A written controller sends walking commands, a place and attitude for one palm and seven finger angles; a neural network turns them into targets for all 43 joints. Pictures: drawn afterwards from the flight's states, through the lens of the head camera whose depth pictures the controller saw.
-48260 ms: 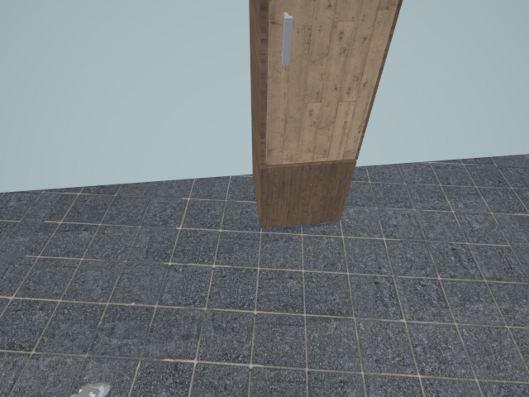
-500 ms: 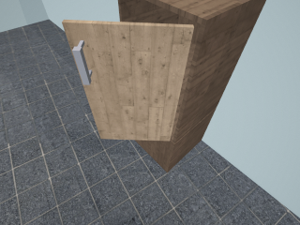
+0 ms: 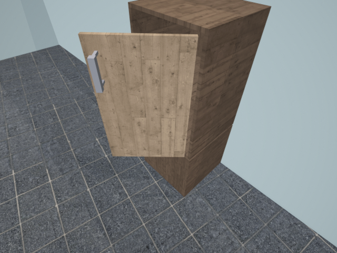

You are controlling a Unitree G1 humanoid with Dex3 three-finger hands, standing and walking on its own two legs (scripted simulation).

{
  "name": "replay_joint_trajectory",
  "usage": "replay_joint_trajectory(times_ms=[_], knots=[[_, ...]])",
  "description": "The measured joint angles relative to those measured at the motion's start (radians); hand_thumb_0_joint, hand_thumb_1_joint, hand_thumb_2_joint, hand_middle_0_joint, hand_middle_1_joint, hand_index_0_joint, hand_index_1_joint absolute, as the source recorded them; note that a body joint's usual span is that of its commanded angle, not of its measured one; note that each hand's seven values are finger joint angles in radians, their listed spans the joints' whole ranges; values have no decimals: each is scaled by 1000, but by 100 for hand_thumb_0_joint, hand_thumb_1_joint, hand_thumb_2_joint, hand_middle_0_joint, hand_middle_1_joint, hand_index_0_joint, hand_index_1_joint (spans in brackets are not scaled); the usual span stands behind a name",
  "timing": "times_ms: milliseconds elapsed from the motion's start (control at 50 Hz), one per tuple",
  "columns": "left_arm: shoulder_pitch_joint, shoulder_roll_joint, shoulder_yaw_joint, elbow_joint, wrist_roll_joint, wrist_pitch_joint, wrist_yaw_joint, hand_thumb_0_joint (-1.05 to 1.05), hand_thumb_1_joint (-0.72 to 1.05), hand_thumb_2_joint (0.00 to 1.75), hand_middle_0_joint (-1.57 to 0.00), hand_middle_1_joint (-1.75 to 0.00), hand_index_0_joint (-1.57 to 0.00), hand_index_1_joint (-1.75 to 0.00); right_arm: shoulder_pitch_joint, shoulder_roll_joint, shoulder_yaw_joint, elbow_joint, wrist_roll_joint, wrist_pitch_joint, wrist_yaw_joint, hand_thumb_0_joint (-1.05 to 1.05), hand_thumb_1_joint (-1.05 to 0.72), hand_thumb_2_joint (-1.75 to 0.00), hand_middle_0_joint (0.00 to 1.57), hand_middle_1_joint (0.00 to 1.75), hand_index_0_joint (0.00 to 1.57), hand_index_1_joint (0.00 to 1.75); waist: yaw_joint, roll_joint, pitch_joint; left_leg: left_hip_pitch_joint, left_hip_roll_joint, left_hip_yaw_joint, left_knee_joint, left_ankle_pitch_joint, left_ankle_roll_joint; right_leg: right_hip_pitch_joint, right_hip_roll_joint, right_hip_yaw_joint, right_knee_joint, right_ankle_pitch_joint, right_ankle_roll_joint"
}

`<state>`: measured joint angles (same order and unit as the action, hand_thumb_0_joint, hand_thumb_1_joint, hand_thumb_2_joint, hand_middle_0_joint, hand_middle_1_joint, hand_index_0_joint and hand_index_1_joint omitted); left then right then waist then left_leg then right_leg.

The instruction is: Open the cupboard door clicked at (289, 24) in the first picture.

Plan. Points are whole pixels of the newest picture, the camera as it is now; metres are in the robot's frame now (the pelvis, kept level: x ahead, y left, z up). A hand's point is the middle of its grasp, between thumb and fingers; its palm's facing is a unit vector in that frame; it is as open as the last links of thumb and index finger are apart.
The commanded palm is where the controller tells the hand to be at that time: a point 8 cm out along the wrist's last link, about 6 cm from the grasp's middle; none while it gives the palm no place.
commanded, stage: come to a stop and stand still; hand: left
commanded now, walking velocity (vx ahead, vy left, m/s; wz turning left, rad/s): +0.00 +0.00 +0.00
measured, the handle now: (97, 71) +0.61 +0.27 +0.14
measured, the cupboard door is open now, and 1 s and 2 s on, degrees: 46 46 46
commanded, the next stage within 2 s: look again from close up in 1.60 s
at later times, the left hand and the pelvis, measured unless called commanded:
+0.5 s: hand out of the picture -0.07 +0.15 -0.18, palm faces +0.08 -0.99 -0.12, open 7.4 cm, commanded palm none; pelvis -0.06 +0.00 +0.00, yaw +1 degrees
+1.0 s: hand out of the picture -0.07 +0.16 -0.17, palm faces +0.07 -0.99 -0.14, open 7.4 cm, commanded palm none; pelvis -0.05 +0.01 +0.01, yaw +0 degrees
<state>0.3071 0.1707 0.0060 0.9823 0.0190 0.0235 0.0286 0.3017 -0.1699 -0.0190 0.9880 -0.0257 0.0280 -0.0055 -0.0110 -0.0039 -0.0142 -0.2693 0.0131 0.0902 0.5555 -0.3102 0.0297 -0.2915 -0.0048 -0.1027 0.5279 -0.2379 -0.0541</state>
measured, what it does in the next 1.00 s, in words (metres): steps on the spot: left foot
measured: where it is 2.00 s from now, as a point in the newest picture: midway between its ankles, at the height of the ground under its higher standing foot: outside the picture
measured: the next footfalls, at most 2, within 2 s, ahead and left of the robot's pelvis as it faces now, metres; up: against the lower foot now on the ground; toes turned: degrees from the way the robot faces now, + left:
left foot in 0.44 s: -0.01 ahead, +0.11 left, +0.00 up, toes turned +2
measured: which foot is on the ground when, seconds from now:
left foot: down 0.00-0.26, up 0.28-0.42, down 0.44-1.00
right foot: down 0.00-1.00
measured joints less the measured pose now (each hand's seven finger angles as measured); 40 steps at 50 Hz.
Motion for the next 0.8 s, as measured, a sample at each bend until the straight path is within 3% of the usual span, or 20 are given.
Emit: replay_joint_trajectory(times_ms=[60,120,220,260,380,460,580,800], knots=[[2,3,9,9,-4,7,-3,0,91,90,-20,-30,-20,-30,42,6,-1,17,-2,-5,-2,0,-92,-90,20,30,20,30,-10,-13,10,-16,-2,-7,-2,37,1,-16,1,-2,2,19,0],[5,-1,14,15,-3,13,-8,1,91,90,-20,-30,-20,-30,88,11,-1,43,-5,-3,-6,0,-92,-90,20,30,20,30,-14,-13,10,-26,-1,-12,-17,68,8,-36,6,1,21,-43,14],[35,-17,18,5,2,-1,-14,0,91,90,-19,-30,-20,-30,118,18,2,91,1,17,-9,1,-91,-90,20,30,20,30,6,-14,10,-62,-20,-9,-5,120,12,-8,-4,45,111,-89,27],[50,-34,15,19,2,-10,-10,0,91,90,-19,-30,-20,-30,98,17,1,100,5,25,-9,1,-91,-90,20,30,20,30,18,2,18,-82,-16,-15,28,83,4,-4,5,48,89,-41,15],[91,-54,7,68,-2,5,2,0,91,90,-19,-30,-20,-30,57,44,-7,71,10,8,-4,1,-91,-90,20,30,20,30,3,-7,-5,-78,-7,-51,166,-7,-11,-3,18,34,15,21,0],[72,-50,8,72,-3,2,-1,1,91,90,-20,-30,-20,-30,56,64,-1,69,11,-25,-13,0,-91,-90,20,30,20,30,4,-29,-19,19,-12,-64,0,-5,-7,-38,18,34,18,35,10],[42,-42,6,73,1,-19,-6,1,92,90,-20,-30,-20,-30,54,74,13,88,9,-35,-22,1,-92,-90,20,30,20,30,29,-33,6,49,-26,-44,-57,62,-2,-1,8,56,-56,91,25],[68,-39,10,91,0,-23,-4,1,91,90,-19,-30,-20,-30,51,55,16,95,7,-31,-20,0,-91,-90,20,30,20,30,22,0,0,54,-33,-43,-79,69,2,0,5,62,-70,91,28]])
